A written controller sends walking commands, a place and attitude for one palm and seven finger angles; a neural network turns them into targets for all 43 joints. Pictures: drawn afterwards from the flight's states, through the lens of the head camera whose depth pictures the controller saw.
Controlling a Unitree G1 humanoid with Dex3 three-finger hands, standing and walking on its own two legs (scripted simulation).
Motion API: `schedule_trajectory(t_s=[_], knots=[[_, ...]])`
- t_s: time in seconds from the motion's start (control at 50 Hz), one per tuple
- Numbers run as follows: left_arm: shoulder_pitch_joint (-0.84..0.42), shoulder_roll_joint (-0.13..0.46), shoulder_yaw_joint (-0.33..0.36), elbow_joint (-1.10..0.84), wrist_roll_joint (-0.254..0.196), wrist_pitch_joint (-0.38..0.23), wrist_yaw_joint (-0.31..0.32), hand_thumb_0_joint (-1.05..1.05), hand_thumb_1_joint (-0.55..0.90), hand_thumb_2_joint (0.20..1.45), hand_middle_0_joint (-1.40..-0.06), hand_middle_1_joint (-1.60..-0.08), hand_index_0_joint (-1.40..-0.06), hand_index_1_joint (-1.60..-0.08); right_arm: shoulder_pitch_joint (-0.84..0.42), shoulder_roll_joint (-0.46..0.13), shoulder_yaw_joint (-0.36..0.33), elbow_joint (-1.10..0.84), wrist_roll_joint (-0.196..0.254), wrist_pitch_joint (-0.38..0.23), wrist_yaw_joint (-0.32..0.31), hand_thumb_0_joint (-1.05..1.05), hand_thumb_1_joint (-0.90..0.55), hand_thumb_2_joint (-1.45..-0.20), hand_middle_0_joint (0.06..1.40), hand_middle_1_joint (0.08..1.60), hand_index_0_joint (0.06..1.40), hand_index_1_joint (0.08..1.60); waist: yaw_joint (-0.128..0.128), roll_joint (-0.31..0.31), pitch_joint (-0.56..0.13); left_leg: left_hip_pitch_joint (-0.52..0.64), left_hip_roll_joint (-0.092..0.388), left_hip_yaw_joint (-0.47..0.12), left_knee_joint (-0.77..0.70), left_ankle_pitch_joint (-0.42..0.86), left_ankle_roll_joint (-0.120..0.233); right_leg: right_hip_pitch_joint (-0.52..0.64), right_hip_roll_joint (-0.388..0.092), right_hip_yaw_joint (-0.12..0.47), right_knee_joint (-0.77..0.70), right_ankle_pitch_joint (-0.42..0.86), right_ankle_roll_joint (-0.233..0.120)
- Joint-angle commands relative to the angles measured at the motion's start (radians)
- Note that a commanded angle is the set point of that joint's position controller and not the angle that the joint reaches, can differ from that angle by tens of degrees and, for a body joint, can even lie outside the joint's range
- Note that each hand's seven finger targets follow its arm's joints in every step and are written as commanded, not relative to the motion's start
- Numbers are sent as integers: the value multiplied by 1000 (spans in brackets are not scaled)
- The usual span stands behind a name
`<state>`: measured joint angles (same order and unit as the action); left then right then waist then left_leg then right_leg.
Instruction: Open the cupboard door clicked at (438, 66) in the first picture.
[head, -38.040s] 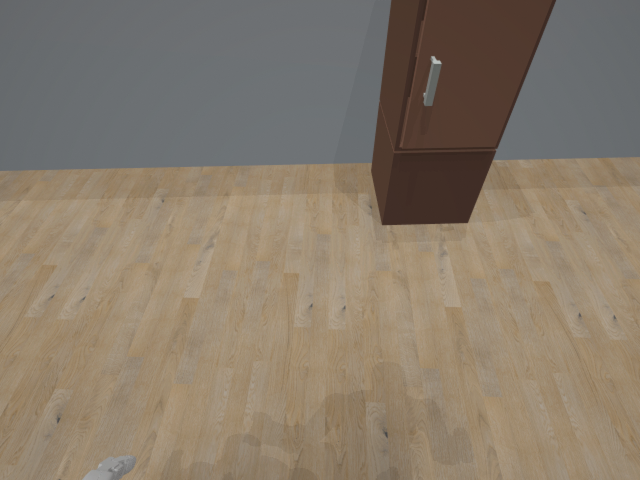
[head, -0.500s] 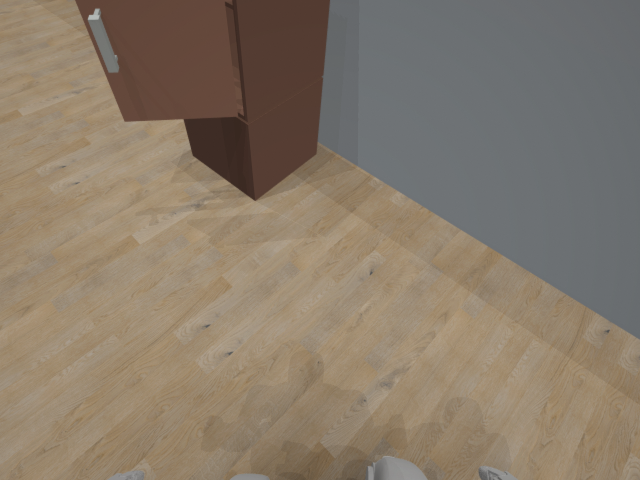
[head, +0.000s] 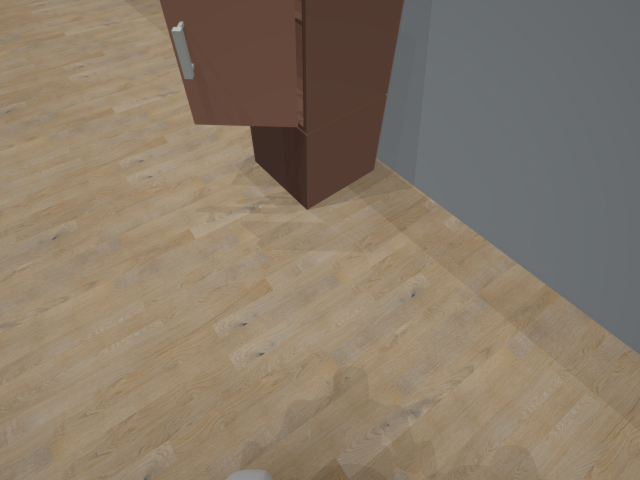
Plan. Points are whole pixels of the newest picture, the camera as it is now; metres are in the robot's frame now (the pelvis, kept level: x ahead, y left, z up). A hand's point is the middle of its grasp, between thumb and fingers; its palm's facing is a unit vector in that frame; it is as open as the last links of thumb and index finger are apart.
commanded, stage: take the last steps up to it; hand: left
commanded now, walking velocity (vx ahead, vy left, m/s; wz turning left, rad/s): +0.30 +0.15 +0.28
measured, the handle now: (185, 50) +1.14 +0.45 -0.08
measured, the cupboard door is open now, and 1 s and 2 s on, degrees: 50 50 50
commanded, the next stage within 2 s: come to a stop and stand still in 1.66 s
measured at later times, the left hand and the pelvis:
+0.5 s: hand (186, 472) +0.14 +0.20 -0.16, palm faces +0.14 -0.96 -0.24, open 7.4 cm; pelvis +0.09 +0.00 -0.01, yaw +6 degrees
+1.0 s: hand (147, 415) +0.22 +0.28 -0.18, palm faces +0.19 -0.96 -0.18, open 7.4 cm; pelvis +0.26 +0.10 +0.00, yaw +7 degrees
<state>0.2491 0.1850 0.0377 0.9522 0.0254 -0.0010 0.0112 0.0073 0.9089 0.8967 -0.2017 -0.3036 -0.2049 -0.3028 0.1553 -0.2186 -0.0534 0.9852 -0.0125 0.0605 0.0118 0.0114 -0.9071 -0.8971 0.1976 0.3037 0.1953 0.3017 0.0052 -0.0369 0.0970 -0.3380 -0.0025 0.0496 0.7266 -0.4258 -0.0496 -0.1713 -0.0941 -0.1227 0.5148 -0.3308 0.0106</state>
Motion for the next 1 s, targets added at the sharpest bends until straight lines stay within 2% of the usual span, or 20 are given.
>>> schedule_trajectory(t_s=[0.0,0.04,0.06,0.14,0.28,0.34,0.36,0.38,0.4,0.42,0.48,0.56,0.7,0.74,0.78,0.8,0.82,0.86,0.9,0.98], knots=[[15,211,62,-32,-11,-14,0,0,900,900,-200,-300,-200,-300,64,-76,-7,-47,-6,-58,-5,0,-900,-900,200,300,200,300,-20,-74,-123,212,-17,32,-302,160,37,-40,-184,121,-12,270,-62],[-47,114,41,-88,-16,-8,-16,0,900,900,-200,-300,-200,-300,210,-233,-46,-29,-23,-67,-16,0,-900,-900,200,300,200,300,-88,363,-152,423,338,-465,-441,187,236,-415,27,-41,418,-286,33],[-140,122,37,-114,-6,-5,-15,0,900,900,-200,-300,-200,-300,252,-235,-46,-13,-23,-59,-26,0,-900,-900,200,300,200,300,-115,276,-103,367,387,-507,-475,161,320,-489,17,48,560,-326,14],[-105,114,39,-64,3,-3,-34,0,900,900,-200,-300,-200,-300,120,-144,-12,-48,-18,-87,-35,0,-900,-900,200,300,200,300,-21,202,-32,172,264,-359,-531,39,256,-437,-25,104,598,-106,0],[-99,73,24,-56,-1,-14,-39,0,900,900,-200,-300,-200,-300,159,-139,-11,-9,-15,-97,-26,0,-900,-900,200,300,200,300,-11,155,-58,149,198,-230,-501,131,248,-222,28,16,218,-50,13],[15,95,36,-12,1,-25,-36,0,900,900,-200,-300,-200,-300,138,-128,-11,2,-8,-89,-21,0,-900,-900,200,300,200,300,47,102,-61,6,142,-174,-386,20,195,37,55,-2,33,48,15],[100,127,49,13,4,-33,-31,0,900,900,-200,-300,-200,-300,124,-100,-9,0,-3,-91,-18,0,-900,-900,200,300,200,300,89,5,-73,-104,74,-120,-251,-30,153,192,11,67,-58,3,2],[201,210,67,41,12,-45,-21,0,900,900,-200,-300,-200,-300,131,-44,0,-18,7,-94,-12,0,-900,-900,200,300,200,300,128,-232,-91,-288,-37,-9,24,-107,94,333,-225,377,-218,-195,-70],[248,272,76,47,3,-42,-11,0,900,900,-200,-300,-200,-300,86,-66,-6,-57,-4,-89,-6,0,-900,-900,200,300,200,300,140,-310,-65,-376,-30,-32,274,-198,74,274,-428,676,-390,-339,-171],[198,239,70,32,-5,-41,-6,0,900,900,-200,-300,-200,-300,49,-98,-15,-64,-15,-85,-1,0,-900,-900,200,300,200,300,110,-163,13,-395,30,-98,366,-99,70,166,-421,644,-423,-389,-200],[73,121,37,12,-3,-59,0,0,900,900,-200,-300,-200,-300,69,-55,-18,-20,-18,-64,11,0,-900,-900,200,300,200,300,22,-145,69,-311,103,-99,396,130,41,-52,-309,380,-416,-211,-131],[127,116,37,52,-5,-85,-3,0,900,900,-200,-300,-200,-300,81,-3,-7,-4,-12,-65,26,0,-900,-900,200,300,200,300,17,-81,-28,-257,92,-11,219,230,6,65,-225,139,-363,191,-109],[188,142,38,127,3,-80,-3,0,900,900,-200,-300,-200,-300,-50,15,7,-55,-6,-88,36,0,-900,-900,200,300,200,300,55,-136,-24,-173,55,64,-82,232,19,140,-236,68,-271,410,-103],[165,147,43,132,5,-71,-2,0,900,900,-200,-300,-200,-300,-18,-2,2,-50,-7,-97,33,0,-900,-900,200,300,200,300,28,-163,-26,-53,41,75,-162,222,40,93,-232,55,-215,383,-88],[144,123,39,125,1,-62,-5,0,900,900,-200,-300,-200,-300,179,-71,-12,17,-16,-109,15,0,-900,-900,200,300,200,300,-68,-20,-105,273,21,84,-259,232,63,-45,-163,-14,45,389,-56],[177,76,31,109,-8,-56,-10,0,900,900,-200,-300,-200,-300,320,-182,-39,46,-28,-115,-1,0,-900,-900,200,300,200,300,-115,220,-215,474,226,-168,-282,209,127,-228,-48,-75,305,70,-15],[156,44,20,77,-11,-54,-10,0,900,900,-200,-300,-200,-300,408,-242,-52,61,-24,-109,-20,0,-900,-900,200,300,200,300,-136,372,-276,543,382,-425,-411,208,214,-381,49,-38,588,-287,-4],[44,39,20,41,-7,-54,-7,0,900,900,-200,-300,-200,-300,311,-198,-38,40,-20,-107,-29,0,-900,-900,200,300,200,300,-99,177,-167,361,400,-387,-469,139,254,-473,-13,78,787,-207,-38],[39,39,26,63,-1,-38,-16,0,900,900,-200,-300,-200,-300,177,-107,-11,4,-17,-115,-32,0,-900,-900,200,300,200,300,-39,191,-76,174,348,-278,-518,104,222,-441,-58,109,775,-69,-28],[80,18,28,71,1,-17,-25,0,900,900,-200,-300,-200,-300,165,-66,0,15,-13,-139,-36,0,-900,-900,200,300,200,300,13,134,-72,139,295,-130,-563,249,215,-398,-50,100,649,37,-14]])
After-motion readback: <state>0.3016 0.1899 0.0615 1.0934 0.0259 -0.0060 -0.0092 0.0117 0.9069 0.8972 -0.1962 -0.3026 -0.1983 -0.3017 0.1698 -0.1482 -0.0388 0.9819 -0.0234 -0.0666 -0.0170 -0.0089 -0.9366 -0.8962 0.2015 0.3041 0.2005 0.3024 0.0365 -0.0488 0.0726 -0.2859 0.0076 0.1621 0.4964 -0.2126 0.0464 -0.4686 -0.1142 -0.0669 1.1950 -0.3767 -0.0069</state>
